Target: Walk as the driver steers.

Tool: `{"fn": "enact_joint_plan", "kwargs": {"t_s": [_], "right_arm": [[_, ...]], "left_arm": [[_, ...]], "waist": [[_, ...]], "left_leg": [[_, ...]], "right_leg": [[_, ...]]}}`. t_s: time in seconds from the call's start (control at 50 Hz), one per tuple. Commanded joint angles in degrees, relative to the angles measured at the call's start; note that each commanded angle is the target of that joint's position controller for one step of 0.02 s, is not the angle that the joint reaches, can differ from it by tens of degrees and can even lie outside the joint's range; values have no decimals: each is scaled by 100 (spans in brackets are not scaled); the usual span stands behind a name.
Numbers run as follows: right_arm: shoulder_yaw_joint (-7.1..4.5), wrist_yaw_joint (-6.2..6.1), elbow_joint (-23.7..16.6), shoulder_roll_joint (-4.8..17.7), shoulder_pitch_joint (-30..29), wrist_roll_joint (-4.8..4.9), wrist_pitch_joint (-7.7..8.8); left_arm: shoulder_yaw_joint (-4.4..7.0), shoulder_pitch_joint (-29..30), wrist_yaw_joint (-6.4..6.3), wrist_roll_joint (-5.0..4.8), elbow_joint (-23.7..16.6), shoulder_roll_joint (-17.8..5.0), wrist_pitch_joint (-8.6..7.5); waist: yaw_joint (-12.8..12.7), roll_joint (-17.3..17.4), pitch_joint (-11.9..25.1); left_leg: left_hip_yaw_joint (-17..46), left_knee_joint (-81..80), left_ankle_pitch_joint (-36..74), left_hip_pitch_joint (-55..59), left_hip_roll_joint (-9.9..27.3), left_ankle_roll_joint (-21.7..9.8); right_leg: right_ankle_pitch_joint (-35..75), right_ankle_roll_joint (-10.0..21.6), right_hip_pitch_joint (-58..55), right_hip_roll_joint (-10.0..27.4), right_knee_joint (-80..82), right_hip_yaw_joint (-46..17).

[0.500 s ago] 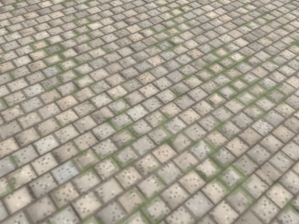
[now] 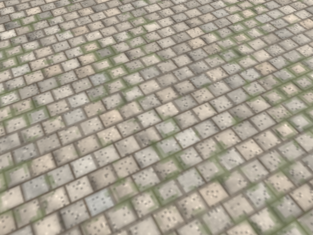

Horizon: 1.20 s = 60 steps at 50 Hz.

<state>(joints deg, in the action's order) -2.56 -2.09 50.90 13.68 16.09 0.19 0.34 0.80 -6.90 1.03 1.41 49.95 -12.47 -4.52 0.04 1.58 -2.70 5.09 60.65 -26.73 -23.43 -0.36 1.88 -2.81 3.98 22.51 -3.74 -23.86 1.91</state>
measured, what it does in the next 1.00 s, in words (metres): walks ahead: left foot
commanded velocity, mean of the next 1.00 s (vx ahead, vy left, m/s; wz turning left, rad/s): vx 0.25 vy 0.00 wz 0.02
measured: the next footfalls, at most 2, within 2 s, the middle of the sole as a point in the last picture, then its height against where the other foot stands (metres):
left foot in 0.14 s outside the picture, level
left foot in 1.06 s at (135, 214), level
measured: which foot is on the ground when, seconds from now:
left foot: up 0.00-0.12, down 0.14-0.58, up 0.60-1.00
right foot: down 0.00-1.00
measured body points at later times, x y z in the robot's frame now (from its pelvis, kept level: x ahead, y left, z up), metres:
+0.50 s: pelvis +0.10 +0.02 +0.00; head +0.10 +0.01 +0.45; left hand +0.17 +0.27 -0.14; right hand +0.09 -0.23 -0.15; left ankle +0.05 +0.15 -0.73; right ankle +0.11 -0.08 -0.72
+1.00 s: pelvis +0.31 +0.01 +0.00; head +0.35 +0.01 +0.45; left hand +0.22 +0.26 -0.14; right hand +0.55 -0.20 -0.09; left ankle +0.50 +0.14 -0.71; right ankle +0.14 -0.09 -0.73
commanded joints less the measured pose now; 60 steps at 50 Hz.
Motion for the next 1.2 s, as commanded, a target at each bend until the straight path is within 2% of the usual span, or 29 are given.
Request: {"fn": "enact_joint_plan", "kwargs": {"t_s": [0.02,0.08,0.14,0.16,0.18,0.22,0.32,0.36,0.42,0.44,0.48,0.52,0.56,0.58,0.6,0.62,0.64,0.68,0.72,0.84,0.96,1.0,1.04,1.06,1.08,1.1,1.12,1.16,1.2], "right_arm": [[-18,-105,-27,68,803,-34,-58],[-43,-91,9,220,676,-23,-87],[-58,-61,-22,293,490,-177,-129],[-68,-82,-87,448,445,-201,-119],[-159,-81,49,780,361,-118,-87],[-65,-61,113,335,179,-123,64],[-79,-27,250,318,232,-30,260],[-139,-30,368,456,507,15,245],[-247,-14,404,795,873,104,327],[-278,-10,409,879,846,121,389],[-261,16,395,766,725,103,484],[-255,67,319,744,366,165,453],[-240,89,175,708,-42,151,429],[-144,91,14,316,-161,143,487],[-97,86,-106,162,-172,117,594],[-165,121,-86,417,-162,202,656],[-163,170,-37,448,-139,235,682],[-214,173,-17,463,-283,144,677],[-221,208,-22,337,-322,105,614],[-57,262,-540,67,-1659,84,560],[-27,418,-905,293,-2437,147,618],[-109,438,-890,517,-2124,127,667],[-335,363,-510,948,-680,140,677],[-449,282,-292,1351,489,44,664],[-497,317,-139,1683,906,-53,634],[-350,318,-170,1091,837,-37,637],[-259,305,-222,838,253,10,659],[-164,338,-279,512,-566,-27,709],[-139,367,-180,340,-770,-99,744]], "left_arm": [[107,194,-58,80,-224,-599,-11],[165,144,-135,-77,-198,-809,71],[78,7,-156,-140,-95,-587,152],[63,-87,-147,-118,-58,-542,157],[114,-308,-170,-151,-51,-549,181],[112,-387,-235,-108,76,-505,204],[108,-526,-243,-95,333,-428,216],[130,-543,-233,-156,434,-459,215],[126,-137,-173,-263,286,-369,68],[119,-10,-138,-283,223,-343,-22],[141,22,-56,-294,184,-397,-162],[175,-421,1,-331,370,-398,-215],[330,-1502,-23,-279,819,-634,-156],[491,-2218,-62,-291,967,-1177,-138],[507,-2750,-18,-250,1043,-1390,-152],[349,-2295,-25,-176,942,-969,-196],[276,-1831,-11,-173,772,-731,-224],[205,-1429,39,-179,615,-643,-220],[143,-1608,28,-149,693,-522,-147],[177,-1847,-149,-132,725,-848,-46],[237,-2214,-172,-256,903,-848,-29],[298,-2055,-184,-250,842,-981,11],[301,-1811,-165,-180,724,-996,70],[217,-1715,-143,-96,543,-799,69],[-20,-2652,-95,-189,551,155,-19],[123,-2384,-93,-371,629,-439,-122],[252,-1768,-120,-488,379,-829,-155],[316,-1327,-214,-358,267,-752,-110],[344,-1650,-199,-353,317,-441,68]], "waist": [[231,-833,726],[235,-730,981],[289,-577,496],[209,-337,241],[-118,463,8],[-143,644,-75],[-97,111,130],[20,164,262],[253,653,-305],[262,740,-492],[162,687,-442],[-167,555,-218],[-624,266,107],[-811,-1058,249],[-940,-1977,470],[-609,-1239,193],[-414,-816,24],[-232,-372,-86],[-178,-556,-7],[-380,-524,-306],[-391,-569,-552],[-95,-667,-263],[672,-778,691],[1084,-395,1592],[592,1250,2711],[772,989,2579],[637,770,1505],[243,142,651],[-93,400,488]], "left_leg": [[-215,-1226,49,716,202,84],[-299,-2296,1049,1230,189,-10],[-220,-3142,1516,1694,274,-303],[146,-3561,1228,1527,602,-478],[214,-3739,115,601,549,-636],[196,-4142,-352,-3,462,-522],[23,-3763,1109,495,336,-398],[80,-3808,150,698,319,-605],[1556,-4621,-1255,1144,1330,-1342],[2046,-4746,-1013,1290,1704,-1566],[2065,-4610,182,1622,1882,-1612],[1343,-4387,759,1287,1520,-1294],[464,-3544,1528,208,826,-878],[-500,-1708,1630,-845,29,-444],[-413,-98,-137,-1913,-337,-293],[53,806,-222,-2418,33,-441],[88,980,335,-2504,294,-592],[-89,558,1241,-2379,647,-670],[-304,199,1583,-2046,710,-571],[-653,-1917,2747,-1764,520,-261],[-558,-2972,2905,-1420,345,-484],[-591,-3144,2558,-798,164,-619],[-743,-3157,2404,1279,-84,-858],[298,-2942,2163,3236,907,-1198],[3051,-3574,890,5204,2483,-2039],[3756,-4300,246,4779,2441,-1890],[2776,-4450,365,3867,2271,-1546],[1378,-4827,1452,2113,1876,-1276],[528,-5152,1746,1374,1568,-1181]], "right_leg": [[596,944,-106,1272,1019,-1108],[-998,917,-169,1382,1034,-1269],[-2833,321,517,1106,1069,-1208],[-2928,74,606,916,796,-1059],[-2395,-90,82,473,544,-503],[-1560,-156,-702,411,65,-365],[-681,-50,-847,470,-136,-359],[-1675,-23,-703,240,-478,-108],[-2206,54,624,114,-1462,139],[-1996,144,935,267,-1657,22],[-2062,277,1103,486,-1690,-139],[-1649,323,-11,397,-779,63],[-1093,302,-1930,358,-442,-163],[-1680,779,-2867,1353,435,-1886],[-1642,1428,-3547,2429,1264,-3999],[-1632,1381,-3355,2562,1178,-3906],[-1398,1163,-3073,2335,1153,-3253],[-551,838,-2690,1957,1330,-2248],[445,692,-2491,1645,1397,-1540],[887,661,-1934,1403,1729,-790],[988,635,-2466,1760,1574,-819],[2114,533,-2710,1818,1058,-861],[3449,316,-2303,1460,-566,-675],[1978,129,-992,1110,-2297,-527],[-2307,-215,1121,98,-4451,-416],[-2886,-145,1599,238,-5256,-1162],[-2421,-85,1982,522,-5409,-1013],[-1534,-69,1482,1004,-4958,-830],[-1289,-39,888,1218,-4643,-864]]}}
Keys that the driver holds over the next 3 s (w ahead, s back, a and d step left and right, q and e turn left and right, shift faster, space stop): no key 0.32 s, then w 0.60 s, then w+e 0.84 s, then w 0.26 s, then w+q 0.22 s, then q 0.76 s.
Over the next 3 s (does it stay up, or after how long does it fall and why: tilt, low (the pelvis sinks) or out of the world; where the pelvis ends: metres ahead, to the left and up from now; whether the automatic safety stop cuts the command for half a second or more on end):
stays up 1.17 -0.26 0.01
